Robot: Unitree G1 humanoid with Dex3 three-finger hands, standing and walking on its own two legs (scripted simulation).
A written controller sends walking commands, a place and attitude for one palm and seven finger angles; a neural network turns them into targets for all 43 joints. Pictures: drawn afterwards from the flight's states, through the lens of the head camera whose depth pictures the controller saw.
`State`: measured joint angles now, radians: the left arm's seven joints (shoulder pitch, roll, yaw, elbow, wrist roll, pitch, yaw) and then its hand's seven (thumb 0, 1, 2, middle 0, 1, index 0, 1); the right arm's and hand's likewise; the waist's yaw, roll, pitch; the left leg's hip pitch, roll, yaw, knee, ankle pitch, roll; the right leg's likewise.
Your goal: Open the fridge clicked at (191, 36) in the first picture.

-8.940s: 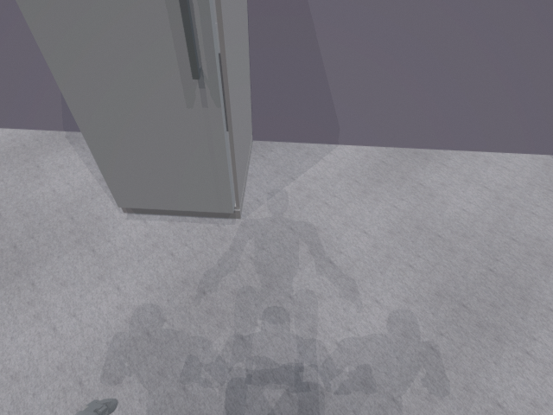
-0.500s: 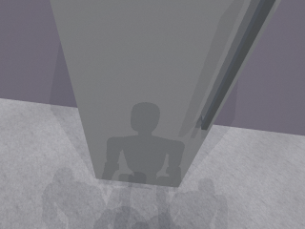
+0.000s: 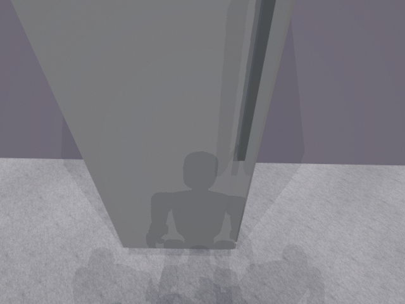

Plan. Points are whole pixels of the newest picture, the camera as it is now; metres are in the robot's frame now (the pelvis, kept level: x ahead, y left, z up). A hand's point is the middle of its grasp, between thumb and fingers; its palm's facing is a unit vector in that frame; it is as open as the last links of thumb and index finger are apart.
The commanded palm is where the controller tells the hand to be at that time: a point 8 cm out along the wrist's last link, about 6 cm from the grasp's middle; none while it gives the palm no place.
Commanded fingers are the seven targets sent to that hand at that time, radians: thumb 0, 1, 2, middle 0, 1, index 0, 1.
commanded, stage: come to a stop and stand still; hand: right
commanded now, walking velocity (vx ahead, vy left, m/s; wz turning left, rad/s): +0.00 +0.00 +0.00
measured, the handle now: (254, 71) +0.52 -0.09 +0.25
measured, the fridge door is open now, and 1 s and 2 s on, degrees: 0 0 0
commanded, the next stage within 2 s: look again from close up in 0.66 s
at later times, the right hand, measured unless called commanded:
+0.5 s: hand out of the picture -0.06 -0.21 -0.16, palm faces +0.01 +0.96 -0.27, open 7.4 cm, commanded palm none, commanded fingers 0.00 -0.90 -0.90 0.20 0.30 0.20 0.30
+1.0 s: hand out of the picture -0.05 -0.20 -0.16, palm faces +0.03 +0.96 -0.26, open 7.4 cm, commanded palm none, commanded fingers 0.00 -0.90 -0.90 0.20 0.30 0.20 0.30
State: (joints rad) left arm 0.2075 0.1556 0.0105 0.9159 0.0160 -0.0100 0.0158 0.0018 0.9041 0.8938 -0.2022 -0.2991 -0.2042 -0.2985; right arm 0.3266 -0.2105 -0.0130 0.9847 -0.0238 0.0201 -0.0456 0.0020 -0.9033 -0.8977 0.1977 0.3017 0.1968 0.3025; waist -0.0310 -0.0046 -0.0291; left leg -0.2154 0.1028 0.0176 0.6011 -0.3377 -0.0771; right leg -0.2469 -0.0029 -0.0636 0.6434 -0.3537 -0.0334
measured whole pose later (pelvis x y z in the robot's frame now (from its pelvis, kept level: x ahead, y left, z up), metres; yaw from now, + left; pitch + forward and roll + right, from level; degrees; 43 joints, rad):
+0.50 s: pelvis -0.06 +0.01 +0.01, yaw -1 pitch -2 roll +1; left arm 0.33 0.26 0.05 1.02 0.02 0.02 0.00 0.01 0.90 0.89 -0.20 -0.30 -0.20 -0.30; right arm 0.34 -0.26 -0.01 1.00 -0.02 0.02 -0.02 0.00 -0.90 -0.90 0.20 0.30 0.20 0.30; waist 0.01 0.00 0.03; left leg -0.27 0.08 0.01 0.50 -0.22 -0.05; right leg -0.30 -0.01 -0.04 0.52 -0.19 -0.02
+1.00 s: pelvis -0.07 +0.01 +0.01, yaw -2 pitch -2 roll +1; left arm 0.23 0.23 0.03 1.04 0.02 0.02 -0.01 0.00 0.90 0.89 -0.20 -0.30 -0.21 -0.30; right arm 0.28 -0.24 -0.01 1.02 -0.03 0.01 -0.02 0.00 -0.90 -0.90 0.20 0.30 0.20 0.30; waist 0.00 -0.01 0.02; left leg -0.27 0.06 0.00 0.48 -0.21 -0.04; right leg -0.31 0.00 -0.02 0.50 -0.16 -0.02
